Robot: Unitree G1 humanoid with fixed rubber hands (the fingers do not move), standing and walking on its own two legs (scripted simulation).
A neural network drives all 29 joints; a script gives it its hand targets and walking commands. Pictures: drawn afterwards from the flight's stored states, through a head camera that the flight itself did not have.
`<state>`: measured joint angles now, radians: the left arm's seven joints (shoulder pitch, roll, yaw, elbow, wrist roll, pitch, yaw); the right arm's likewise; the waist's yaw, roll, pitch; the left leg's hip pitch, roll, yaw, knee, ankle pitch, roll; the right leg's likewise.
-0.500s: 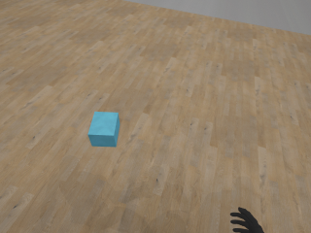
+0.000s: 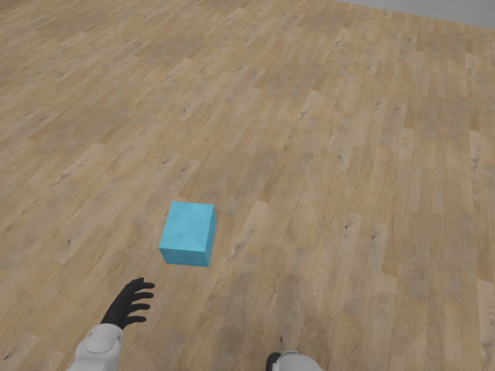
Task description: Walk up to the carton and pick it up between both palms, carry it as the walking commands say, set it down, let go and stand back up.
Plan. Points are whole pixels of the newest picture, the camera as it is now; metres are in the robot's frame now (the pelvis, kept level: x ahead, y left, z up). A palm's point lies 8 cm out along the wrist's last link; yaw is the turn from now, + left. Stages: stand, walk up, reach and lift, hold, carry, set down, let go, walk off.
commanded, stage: walk up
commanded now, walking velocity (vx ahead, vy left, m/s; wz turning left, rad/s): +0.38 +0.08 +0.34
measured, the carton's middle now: (190, 233) +0.71 +0.18 -0.68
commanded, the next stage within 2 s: none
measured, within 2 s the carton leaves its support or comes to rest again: neither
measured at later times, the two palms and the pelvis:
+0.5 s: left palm out of the picture +0.12 +0.32 -0.13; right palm (307, 254) +0.33 -0.15 -0.09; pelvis +0.18 +0.08 +0.01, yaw +6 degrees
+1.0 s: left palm (59, 311) +0.27 +0.32 -0.11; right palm (307, 283) +0.29 -0.14 -0.12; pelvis +0.24 +0.08 +0.02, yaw +6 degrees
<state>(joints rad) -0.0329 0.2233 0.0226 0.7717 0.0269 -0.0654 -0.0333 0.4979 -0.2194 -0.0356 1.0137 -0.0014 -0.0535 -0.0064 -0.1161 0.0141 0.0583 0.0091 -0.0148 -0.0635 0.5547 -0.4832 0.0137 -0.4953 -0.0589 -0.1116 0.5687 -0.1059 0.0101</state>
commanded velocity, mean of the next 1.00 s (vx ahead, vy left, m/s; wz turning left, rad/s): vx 0.16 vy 0.01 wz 0.12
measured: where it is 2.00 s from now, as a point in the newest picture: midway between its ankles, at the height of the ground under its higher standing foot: (200, 368)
